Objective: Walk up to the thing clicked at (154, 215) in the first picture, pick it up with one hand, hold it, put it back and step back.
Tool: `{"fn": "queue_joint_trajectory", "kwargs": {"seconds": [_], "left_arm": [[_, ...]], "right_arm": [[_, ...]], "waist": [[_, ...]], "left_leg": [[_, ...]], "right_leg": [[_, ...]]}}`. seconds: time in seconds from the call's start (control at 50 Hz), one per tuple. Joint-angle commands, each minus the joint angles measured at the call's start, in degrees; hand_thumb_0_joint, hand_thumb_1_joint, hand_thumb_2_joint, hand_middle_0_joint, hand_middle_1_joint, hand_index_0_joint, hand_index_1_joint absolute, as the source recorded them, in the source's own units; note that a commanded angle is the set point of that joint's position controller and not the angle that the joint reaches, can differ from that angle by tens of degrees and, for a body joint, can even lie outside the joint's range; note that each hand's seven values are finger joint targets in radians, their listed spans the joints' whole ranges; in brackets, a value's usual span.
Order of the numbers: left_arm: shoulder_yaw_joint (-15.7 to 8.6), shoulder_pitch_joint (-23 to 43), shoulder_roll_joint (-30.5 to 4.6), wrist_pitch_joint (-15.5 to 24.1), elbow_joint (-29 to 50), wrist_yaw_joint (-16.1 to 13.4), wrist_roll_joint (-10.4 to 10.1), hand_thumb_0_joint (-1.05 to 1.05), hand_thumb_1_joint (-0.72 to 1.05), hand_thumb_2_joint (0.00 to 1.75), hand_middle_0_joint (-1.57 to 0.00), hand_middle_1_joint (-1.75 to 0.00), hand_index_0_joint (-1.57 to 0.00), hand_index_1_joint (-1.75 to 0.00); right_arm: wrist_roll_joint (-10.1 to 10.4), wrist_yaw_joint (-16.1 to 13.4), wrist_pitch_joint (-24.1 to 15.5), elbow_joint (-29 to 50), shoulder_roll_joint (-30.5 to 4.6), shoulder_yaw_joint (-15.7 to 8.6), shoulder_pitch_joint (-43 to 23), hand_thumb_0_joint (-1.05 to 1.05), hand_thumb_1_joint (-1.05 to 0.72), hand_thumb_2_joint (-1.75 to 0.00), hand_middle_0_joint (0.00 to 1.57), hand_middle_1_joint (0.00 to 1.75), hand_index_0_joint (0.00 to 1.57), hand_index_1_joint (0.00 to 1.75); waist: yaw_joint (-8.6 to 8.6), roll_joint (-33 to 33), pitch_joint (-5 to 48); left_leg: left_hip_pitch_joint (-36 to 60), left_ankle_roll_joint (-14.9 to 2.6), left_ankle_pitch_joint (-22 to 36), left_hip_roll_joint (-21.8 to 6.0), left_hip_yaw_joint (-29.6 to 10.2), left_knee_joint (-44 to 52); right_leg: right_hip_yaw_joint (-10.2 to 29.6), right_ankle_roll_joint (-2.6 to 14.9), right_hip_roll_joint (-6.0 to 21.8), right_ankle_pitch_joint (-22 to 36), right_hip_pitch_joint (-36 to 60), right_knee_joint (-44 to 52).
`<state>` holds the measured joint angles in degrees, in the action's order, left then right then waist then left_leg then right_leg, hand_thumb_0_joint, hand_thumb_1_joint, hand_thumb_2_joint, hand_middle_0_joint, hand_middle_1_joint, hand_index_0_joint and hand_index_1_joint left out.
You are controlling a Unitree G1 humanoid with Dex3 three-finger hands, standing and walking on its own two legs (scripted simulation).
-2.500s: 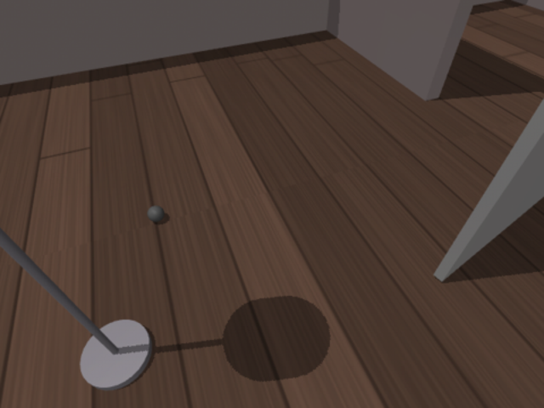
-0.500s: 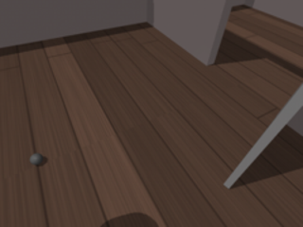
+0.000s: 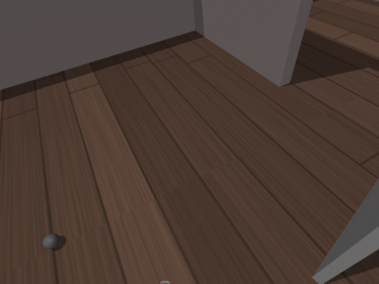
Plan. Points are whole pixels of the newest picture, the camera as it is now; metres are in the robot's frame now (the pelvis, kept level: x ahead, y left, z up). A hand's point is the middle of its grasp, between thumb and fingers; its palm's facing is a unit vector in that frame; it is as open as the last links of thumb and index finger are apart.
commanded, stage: walk up
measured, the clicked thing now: (51, 241) +0.50 +0.84 -0.73
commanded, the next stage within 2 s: none
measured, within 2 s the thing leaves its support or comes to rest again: neither
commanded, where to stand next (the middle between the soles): +0.65 +0.06 m, yaw +0 degrees
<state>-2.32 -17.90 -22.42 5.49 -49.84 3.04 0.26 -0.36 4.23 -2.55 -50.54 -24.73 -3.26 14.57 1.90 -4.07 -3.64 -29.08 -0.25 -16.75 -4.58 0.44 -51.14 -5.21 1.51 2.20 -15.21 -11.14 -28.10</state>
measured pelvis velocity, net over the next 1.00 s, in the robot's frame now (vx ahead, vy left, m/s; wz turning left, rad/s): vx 0.40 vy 0.05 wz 0.01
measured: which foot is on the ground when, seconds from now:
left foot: up 0.00-0.14, down 0.16-0.62, up 0.64-0.96, down 0.98-1.00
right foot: down 0.00-0.18, up 0.20-0.58, down 0.60-1.00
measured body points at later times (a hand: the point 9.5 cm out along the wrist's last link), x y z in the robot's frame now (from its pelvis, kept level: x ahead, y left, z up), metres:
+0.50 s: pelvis +0.21 +0.04 +0.00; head +0.23 +0.04 +0.45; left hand +0.29 +0.36 -0.11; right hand +0.26 -0.28 -0.11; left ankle +0.19 +0.15 -0.74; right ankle +0.32 -0.11 -0.71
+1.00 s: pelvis +0.40 +0.05 -0.02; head +0.41 +0.06 +0.43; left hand +0.42 +0.39 -0.13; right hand +0.49 -0.27 -0.12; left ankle +0.49 +0.18 -0.74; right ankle +0.35 -0.10 -0.74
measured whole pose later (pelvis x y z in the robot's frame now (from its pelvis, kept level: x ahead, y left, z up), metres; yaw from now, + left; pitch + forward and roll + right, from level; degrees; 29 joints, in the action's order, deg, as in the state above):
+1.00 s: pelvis +0.40 +0.05 -0.02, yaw +1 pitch -2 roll +0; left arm -2.6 -20.4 -25.5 3.8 -49.9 2.6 0.7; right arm -1.2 4.4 -3.5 -50.3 -24.4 -4.3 15.0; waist 2.0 0.2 -3.2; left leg -22.3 -0.6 -10.5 -3.0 3.6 -35.0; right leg -4.0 0.4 5.7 -24.5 -11.3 -38.8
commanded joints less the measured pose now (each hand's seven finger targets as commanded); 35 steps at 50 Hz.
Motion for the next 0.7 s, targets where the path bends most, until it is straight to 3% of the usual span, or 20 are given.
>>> {"fn": "queue_joint_trajectory", "kwargs": {"seconds": [0.0, 0.04, 0.08, 0.1, 0.12, 0.14, 0.16, 0.18, 0.2, 0.24, 0.28, 0.32, 0.38, 0.5, 0.54, 0.56, 0.58, 0.6, 0.62, 0.68], "left_arm": [[-5.24, -0.62, -17.71, 1.75, 4.55, -1.26, 0.10, 0.00, 0.90, 0.90, -0.20, -0.30, -0.20, -0.30], [-5.18, 0.20, -18.44, 1.59, 4.83, -1.17, 0.14, 0.00, 0.90, 0.90, -0.20, -0.30, -0.20, -0.30], [-5.08, 0.39, -18.61, 1.22, 4.64, -1.18, 0.13, 0.00, 0.90, 0.90, -0.20, -0.30, -0.20, -0.30], [-4.81, 0.70, -18.57, 1.02, 4.53, -1.25, 0.06, 0.00, 0.90, 0.90, -0.20, -0.30, -0.20, -0.30], [-4.18, 0.99, -17.21, 0.91, 4.77, -1.34, 0.33, 0.00, 0.90, 0.90, -0.20, -0.30, -0.20, -0.30], [-3.03, -1.09, -13.83, 0.67, 4.96, -1.50, 0.03, 0.00, 0.90, 0.90, -0.20, -0.30, -0.20, -0.30], [-1.63, -3.63, -8.91, 0.49, 5.87, -1.44, -1.06, 0.00, 0.90, 0.90, -0.20, -0.30, -0.20, -0.30], [-2.92, -2.16, -14.65, 0.10, 4.62, -2.43, -0.72, 0.00, 0.90, 0.90, -0.20, -0.30, -0.20, -0.30], [-2.48, -0.57, -16.33, -0.10, 3.79, -2.59, -0.52, 0.00, 0.90, 0.90, -0.20, -0.30, -0.20, -0.30], [-2.65, -3.74, -15.46, -0.12, 1.71, -2.03, -1.08, 0.00, 0.90, 0.90, -0.20, -0.30, -0.20, -0.30], [-2.83, -5.66, -14.47, -0.60, 0.25, -1.25, -0.75, 0.00, 0.90, 0.90, -0.20, -0.30, -0.20, -0.30], [-2.79, -3.43, -13.18, -0.85, 1.04, -0.52, -0.38, 0.00, 0.90, 0.90, -0.20, -0.30, -0.20, -0.30], [-2.98, 0.57, -12.45, -1.06, 2.46, 0.18, 0.26, 0.00, 0.90, 0.90, -0.20, -0.30, -0.20, -0.30], [-3.77, 3.39, -11.82, -0.51, 2.21, 0.64, 0.25, 0.00, 0.90, 0.90, -0.20, -0.30, -0.20, -0.30], [-4.57, -1.84, -12.89, 0.11, 0.53, 0.03, 0.44, 0.00, 0.90, 0.90, -0.20, -0.30, -0.20, -0.30], [-5.46, -6.55, -14.97, 0.62, -0.63, -0.65, 0.49, 0.00, 0.90, 0.90, -0.20, -0.30, -0.20, -0.30], [-6.97, -11.80, -20.08, 1.28, -0.71, -1.51, 0.87, 0.00, 0.90, 0.90, -0.20, -0.30, -0.20, -0.30], [-7.07, -10.89, -23.28, 1.18, -0.12, -1.63, 0.17, 0.00, 0.90, 0.90, -0.20, -0.30, -0.20, -0.30], [-6.46, -7.41, -21.62, 1.00, 1.29, -1.78, -0.65, 0.00, 0.90, 0.90, -0.20, -0.30, -0.20, -0.30], [-4.97, -1.51, -17.43, 0.94, 2.88, -2.24, -0.77, 0.00, 0.90, 0.90, -0.20, -0.30, -0.20, -0.30]], "right_arm": [[-0.68, 0.73, -1.30, 5.05, -8.99, -3.28, -3.43, 0.00, -0.90, -0.90, 0.20, 0.30, 0.20, 0.30], [-0.49, 1.07, -1.49, 5.42, -9.14, -3.68, -4.63, 0.00, -0.90, -0.90, 0.20, 0.30, 0.20, 0.30], [-0.49, 1.20, -1.82, 5.28, -8.82, -3.81, -4.02, 0.00, -0.90, -0.90, 0.20, 0.30, 0.20, 0.30], [-0.56, 1.03, -1.96, 4.53, -9.14, -4.08, -1.90, 0.00, -0.90, -0.90, 0.20, 0.30, 0.20, 0.30], [-0.71, 0.51, -2.24, 2.89, -10.56, -4.71, 3.54, 0.00, -0.90, -0.90, 0.20, 0.30, 0.20, 0.30], [-1.32, -0.29, -2.74, 0.82, -14.00, -5.92, 11.30, 0.00, -0.90, -0.90, 0.20, 0.30, 0.20, 0.30], [-1.93, -1.01, -3.17, 2.17, -19.33, -7.34, 13.80, 0.00, -0.90, -0.90, 0.20, 0.30, 0.20, 0.30], [0.42, -1.23, -2.99, 3.27, -20.52, -7.68, 12.26, 0.00, -0.90, -0.90, 0.20, 0.30, 0.20, 0.30], [1.10, -1.57, -2.68, 3.83, -18.56, -7.07, 8.39, 0.00, -0.90, -0.90, 0.20, 0.30, 0.20, 0.30], [0.91, -2.03, -2.91, 5.45, -14.48, -5.04, 2.99, 0.00, -0.90, -0.90, 0.20, 0.30, 0.20, 0.30], [0.73, -2.00, -3.37, 5.54, -12.73, -4.06, 1.86, 0.00, -0.90, -0.90, 0.20, 0.30, 0.20, 0.30], [0.20, -2.03, -3.53, 5.75, -13.52, -4.26, 2.99, 0.00, -0.90, -0.90, 0.20, 0.30, 0.20, 0.30], [0.24, -1.87, -3.67, 6.47, -14.66, -4.50, 3.75, 0.00, -0.90, -0.90, 0.20, 0.30, 0.20, 0.30], [0.21, -1.52, -2.73, 7.42, -14.38, -4.20, 1.57, 0.00, -0.90, -0.90, 0.20, 0.30, 0.20, 0.30], [0.30, -1.58, -2.18, 7.98, -13.11, -3.54, 0.56, 0.00, -0.90, -0.90, 0.20, 0.30, 0.20, 0.30], [0.31, -1.63, -2.13, 7.95, -10.22, -2.43, 2.99, 0.00, -0.90, -0.90, 0.20, 0.30, 0.20, 0.30], [0.37, -1.63, -2.38, 9.10, -6.31, -0.96, 4.67, 0.00, -0.90, -0.90, 0.20, 0.30, 0.20, 0.30], [0.39, -2.09, -1.93, 8.47, -9.92, -1.88, 3.31, 0.00, -0.90, -0.90, 0.20, 0.30, 0.20, 0.30], [0.02, -2.66, -1.37, 7.07, -12.78, -2.64, 1.91, 0.00, -0.90, -0.90, 0.20, 0.30, 0.20, 0.30], [0.88, -2.12, -1.05, 4.34, -10.96, -2.33, 4.11, 0.00, -0.90, -0.90, 0.20, 0.30, 0.20, 0.30]], "waist": [[0.96, 11.30, 0.08], [0.52, 10.87, 0.15], [-0.52, 10.79, 0.28], [-2.01, 9.04, 0.65], [-5.22, 5.38, 3.46], [-8.47, -4.18, 8.54], [-8.30, -16.74, 10.32], [-8.27, -8.12, 10.39], [-6.32, -1.16, 5.15], [-3.14, -1.21, 1.76], [-1.70, -3.39, 1.14], [-2.62, -5.33, 1.14], [-3.36, -4.36, -0.03], [-2.44, -2.64, 0.25], [1.14, 1.36, 2.95], [3.30, 8.78, 6.49], [4.89, 21.16, 9.74], [4.78, 19.28, 7.56], [3.40, 11.69, 4.55], [-0.23, 11.72, 1.08]], "left_leg": [[1.77, 0.10, 6.47, -1.56, 1.06, 11.48], [5.58, -0.64, 8.62, -1.06, 1.91, 14.22], [9.95, -1.49, 7.68, 0.11, 3.65, 17.38], [14.89, -1.66, 7.88, 1.31, 4.74, 18.43], [22.74, -2.68, 5.83, 2.42, 4.25, 19.68], [33.08, -5.38, -0.67, -0.22, -1.66, 23.76], [41.85, -11.06, -6.55, -15.70, -28.85, 30.96], [37.13, -15.98, -8.54, -20.95, -38.36, 35.86], [29.15, -14.95, -7.19, -19.21, -31.11, 35.79], [24.56, -11.82, 0.54, -13.87, -18.39, 35.37], [19.17, -11.40, 8.04, -11.60, -10.06, 35.42], [19.88, -12.74, 10.61, -11.41, -7.92, 35.72], [19.65, -14.43, 6.55, -12.47, -7.89, 37.05], [14.79, -10.97, 2.77, -8.75, -3.32, 31.83], [10.82, -8.80, 3.67, -7.17, -1.32, 22.82], [7.74, -7.04, 5.71, -3.55, 1.87, 10.61], [-1.39, -3.87, -4.54, 2.22, 5.53, -6.91], [-10.78, -2.51, -14.67, 5.81, 2.28, -13.51], [-11.23, -1.94, -12.88, 1.83, -3.25, -16.81], [-6.54, -1.74, -6.63, -0.80, -4.56, -11.09]], "right_leg": [[9.66, 10.77, 12.96, 2.00, -0.85, 12.84], [9.32, 9.92, 13.28, -1.89, -2.32, 12.47], [8.54, 9.23, 13.22, 1.57, -2.86, 9.31], [7.53, 8.54, 12.74, 3.27, -5.11, 6.26], [5.77, 7.18, 10.86, 10.77, -6.71, -3.03], [1.30, 4.82, 6.01, 13.44, -11.45, -20.65], [0.69, 0.91, -2.78, -7.00, -27.17, -36.73], [6.98, 1.94, -2.05, -15.26, -28.17, -41.11], [10.61, 1.87, 0.16, -11.41, -27.60, -43.84], [10.80, 1.55, 3.02, -5.71, -24.86, -37.98], [8.29, 0.45, 4.34, -4.00, -20.08, -33.02], [6.55, -0.85, 4.59, -3.58, -19.65, -26.65], [4.52, -1.13, 5.09, -1.95, -19.85, -19.32], [0.56, -0.38, 1.03, 5.96, -8.49, -6.11], [0.09, 0.28, -0.83, 6.11, 3.40, -2.22], [3.41, 1.67, 0.18, 1.17, 12.13, 1.34], [24.43, 5.41, 14.57, -6.84, 18.51, 7.94], [42.87, 13.14, 23.26, -9.12, 19.24, 13.93], [41.44, 15.39, 24.41, -6.48, 14.37, 12.61], [21.88, 11.59, 16.07, 4.86, 5.87, 11.55]]}}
